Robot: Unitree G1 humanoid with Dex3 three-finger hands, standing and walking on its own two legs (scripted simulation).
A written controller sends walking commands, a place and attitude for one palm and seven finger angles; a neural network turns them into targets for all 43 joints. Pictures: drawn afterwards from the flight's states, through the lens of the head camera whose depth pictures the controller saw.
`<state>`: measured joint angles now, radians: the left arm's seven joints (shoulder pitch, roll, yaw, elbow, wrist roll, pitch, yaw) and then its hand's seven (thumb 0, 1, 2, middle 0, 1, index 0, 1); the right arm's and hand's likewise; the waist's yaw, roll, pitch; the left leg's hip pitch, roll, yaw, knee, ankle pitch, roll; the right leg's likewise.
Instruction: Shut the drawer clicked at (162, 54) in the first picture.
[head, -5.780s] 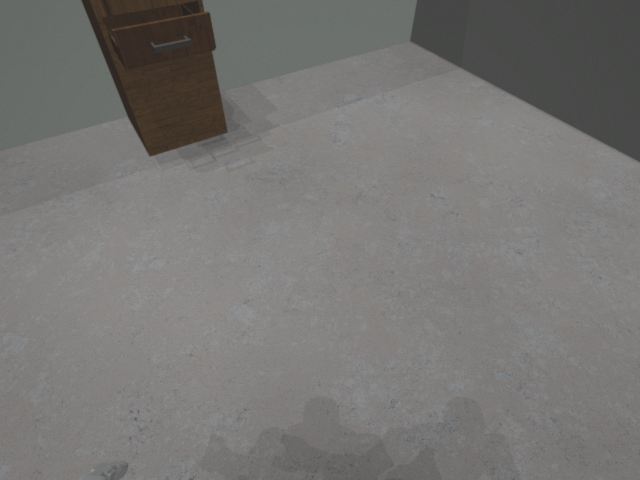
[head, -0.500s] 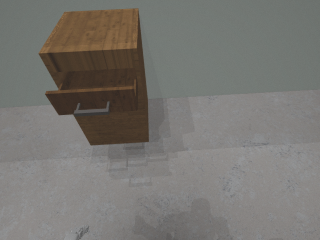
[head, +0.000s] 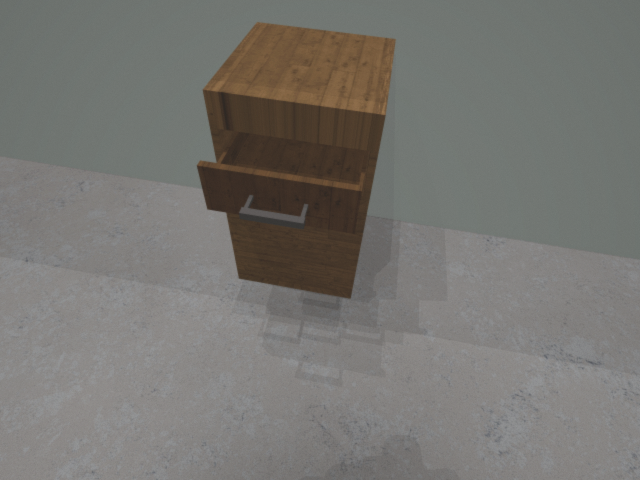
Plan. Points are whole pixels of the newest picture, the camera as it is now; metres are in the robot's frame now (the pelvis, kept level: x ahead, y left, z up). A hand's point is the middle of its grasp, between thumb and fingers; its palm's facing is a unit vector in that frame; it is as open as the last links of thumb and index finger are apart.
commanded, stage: take the last steps up to it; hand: left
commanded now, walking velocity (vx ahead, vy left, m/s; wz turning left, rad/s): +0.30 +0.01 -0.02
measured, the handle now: (274, 211) +0.69 +0.19 -0.17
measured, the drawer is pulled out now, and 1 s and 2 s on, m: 0.15 0.15 0.15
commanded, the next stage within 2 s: come to a stop and stand still in 0.62 s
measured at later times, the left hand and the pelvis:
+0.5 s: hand (244, 388) +0.27 +0.15 -0.16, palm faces -0.01 -0.98 -0.21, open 7.4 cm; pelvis +0.15 -0.02 -0.01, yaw +0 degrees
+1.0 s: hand (232, 407) +0.25 +0.17 -0.18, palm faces +0.05 -0.98 -0.16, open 7.3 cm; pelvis +0.26 +0.00 +0.01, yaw -2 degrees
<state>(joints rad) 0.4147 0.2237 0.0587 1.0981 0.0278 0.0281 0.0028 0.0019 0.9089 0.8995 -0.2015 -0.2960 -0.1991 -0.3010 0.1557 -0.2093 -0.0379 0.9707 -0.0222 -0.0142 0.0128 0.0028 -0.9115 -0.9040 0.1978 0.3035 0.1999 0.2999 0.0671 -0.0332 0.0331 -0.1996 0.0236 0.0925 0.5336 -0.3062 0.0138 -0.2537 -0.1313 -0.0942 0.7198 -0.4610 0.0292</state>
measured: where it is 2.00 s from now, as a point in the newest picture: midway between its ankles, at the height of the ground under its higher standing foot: outside the picture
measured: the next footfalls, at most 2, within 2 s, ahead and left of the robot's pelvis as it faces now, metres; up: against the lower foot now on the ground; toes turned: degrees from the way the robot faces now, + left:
right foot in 0.42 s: +0.26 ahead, -0.11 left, +0.00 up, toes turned -8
left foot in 0.86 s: +0.35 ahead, +0.13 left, +0.00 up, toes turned +5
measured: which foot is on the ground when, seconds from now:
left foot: down 0.00-0.42, up 0.44-0.84, down 0.86-1.00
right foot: up 0.00-0.40, down 0.42-0.92, up 0.94-1.00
